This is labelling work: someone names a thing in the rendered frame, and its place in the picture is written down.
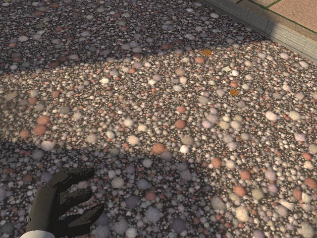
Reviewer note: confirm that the left robot hand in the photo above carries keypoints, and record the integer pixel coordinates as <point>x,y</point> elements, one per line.
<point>52,201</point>

